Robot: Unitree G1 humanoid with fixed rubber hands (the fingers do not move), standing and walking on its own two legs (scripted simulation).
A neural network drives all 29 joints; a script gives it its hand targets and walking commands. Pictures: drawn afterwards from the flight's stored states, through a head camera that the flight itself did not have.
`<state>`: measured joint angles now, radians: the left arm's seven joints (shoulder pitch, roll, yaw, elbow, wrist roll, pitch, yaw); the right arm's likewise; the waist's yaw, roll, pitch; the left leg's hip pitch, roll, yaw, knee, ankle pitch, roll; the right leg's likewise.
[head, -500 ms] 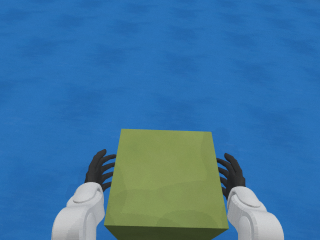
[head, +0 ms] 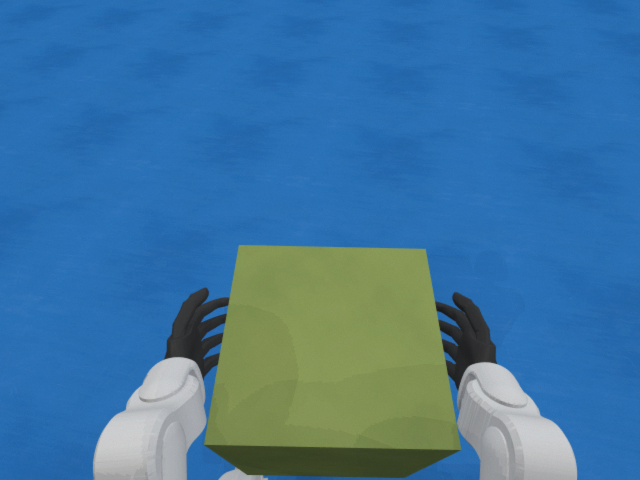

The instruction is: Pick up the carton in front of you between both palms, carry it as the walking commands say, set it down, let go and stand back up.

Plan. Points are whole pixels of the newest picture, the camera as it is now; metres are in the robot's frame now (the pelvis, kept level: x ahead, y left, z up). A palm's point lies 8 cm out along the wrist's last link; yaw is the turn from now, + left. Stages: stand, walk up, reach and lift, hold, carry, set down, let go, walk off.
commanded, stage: carry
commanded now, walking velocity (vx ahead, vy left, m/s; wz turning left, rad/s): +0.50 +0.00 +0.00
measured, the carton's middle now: (328, 371) +0.25 +0.00 +0.02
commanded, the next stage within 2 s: none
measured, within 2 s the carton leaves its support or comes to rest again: neither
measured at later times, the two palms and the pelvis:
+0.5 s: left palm (225, 176) +0.58 +0.19 +0.06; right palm (400, 180) +0.56 -0.11 +0.07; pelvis +0.35 +0.05 +0.00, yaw -2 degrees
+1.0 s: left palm (276, 70) +0.92 +0.13 +0.09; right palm (409, 73) +0.92 -0.17 +0.08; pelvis +0.69 -0.02 +0.00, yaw +0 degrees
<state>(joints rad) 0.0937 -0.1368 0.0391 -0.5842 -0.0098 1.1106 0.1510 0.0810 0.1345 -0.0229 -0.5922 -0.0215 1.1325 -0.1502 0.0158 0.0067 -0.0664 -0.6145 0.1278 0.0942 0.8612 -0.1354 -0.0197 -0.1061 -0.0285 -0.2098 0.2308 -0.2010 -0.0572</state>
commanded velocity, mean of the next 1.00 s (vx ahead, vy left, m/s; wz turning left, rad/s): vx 0.50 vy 0.00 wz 0.00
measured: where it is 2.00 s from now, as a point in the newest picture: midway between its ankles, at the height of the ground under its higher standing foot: (332, 213)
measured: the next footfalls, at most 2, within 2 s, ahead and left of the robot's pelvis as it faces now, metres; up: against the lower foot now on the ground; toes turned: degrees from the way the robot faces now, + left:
left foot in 0.22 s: +0.35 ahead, +0.13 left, +0.00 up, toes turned +10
right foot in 0.72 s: +0.70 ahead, -0.10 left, +0.00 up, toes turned -13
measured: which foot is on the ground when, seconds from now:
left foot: up 0.00-0.20, down 0.22-0.76, up 0.78-1.00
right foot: down 0.00-0.24, up 0.26-0.70, down 0.72-1.00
